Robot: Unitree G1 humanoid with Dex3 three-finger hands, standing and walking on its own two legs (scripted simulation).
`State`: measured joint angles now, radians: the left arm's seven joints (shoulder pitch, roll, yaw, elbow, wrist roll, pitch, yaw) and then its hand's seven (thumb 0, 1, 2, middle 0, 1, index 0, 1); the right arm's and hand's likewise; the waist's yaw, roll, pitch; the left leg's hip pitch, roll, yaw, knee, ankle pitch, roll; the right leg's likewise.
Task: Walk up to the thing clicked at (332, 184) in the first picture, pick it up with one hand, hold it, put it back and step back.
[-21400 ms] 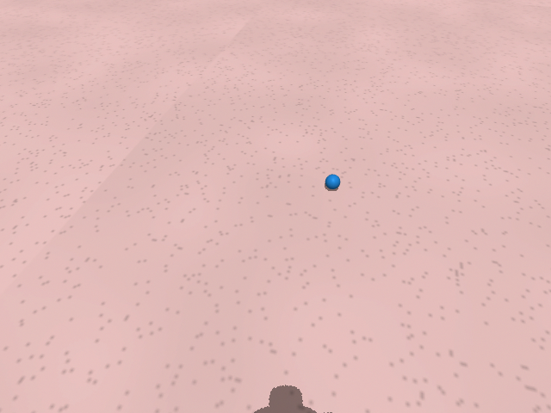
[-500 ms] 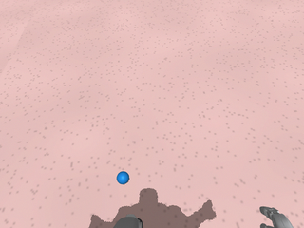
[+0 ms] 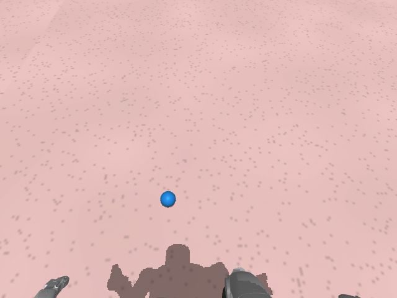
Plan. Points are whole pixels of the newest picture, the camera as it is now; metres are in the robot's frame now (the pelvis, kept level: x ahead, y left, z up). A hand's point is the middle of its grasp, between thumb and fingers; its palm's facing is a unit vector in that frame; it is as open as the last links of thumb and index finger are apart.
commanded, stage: walk up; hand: left
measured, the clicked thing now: (168, 198) +0.64 +0.14 -0.71
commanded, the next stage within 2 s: stand in 1.28 s
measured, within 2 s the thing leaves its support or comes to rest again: neither
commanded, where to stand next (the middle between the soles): +0.26 -0.06 m, yaw -7 degrees
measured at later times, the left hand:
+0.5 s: hand out of the picture -0.05 +0.28 -0.13, palm faces -0.11 -0.91 -0.39, open 7.4 cm
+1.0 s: hand out of the picture +0.04 +0.25 -0.12, palm faces -0.08 -0.94 -0.33, open 7.4 cm
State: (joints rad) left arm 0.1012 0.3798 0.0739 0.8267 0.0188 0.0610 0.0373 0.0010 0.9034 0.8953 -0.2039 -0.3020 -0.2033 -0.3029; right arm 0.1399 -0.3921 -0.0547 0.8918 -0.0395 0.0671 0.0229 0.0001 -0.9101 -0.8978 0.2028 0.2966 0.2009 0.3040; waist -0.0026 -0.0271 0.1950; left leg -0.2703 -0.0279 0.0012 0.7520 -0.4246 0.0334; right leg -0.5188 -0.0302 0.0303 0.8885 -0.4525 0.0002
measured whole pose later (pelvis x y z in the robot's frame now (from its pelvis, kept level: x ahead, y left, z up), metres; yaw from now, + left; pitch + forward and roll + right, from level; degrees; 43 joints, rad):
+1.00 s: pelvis -0.10 +0.01 +0.03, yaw -6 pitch -2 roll -1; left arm 0.09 0.35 0.05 1.04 0.01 -0.01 -0.02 0.00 0.91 0.90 -0.20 -0.30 -0.20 -0.30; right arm 0.13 -0.35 -0.02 1.06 -0.02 -0.04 0.01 0.00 -0.91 -0.90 0.20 0.30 0.20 0.30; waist -0.01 0.00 0.05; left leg -0.22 0.01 -0.06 0.47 -0.22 -0.01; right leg -0.10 0.00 0.00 0.42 -0.29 0.01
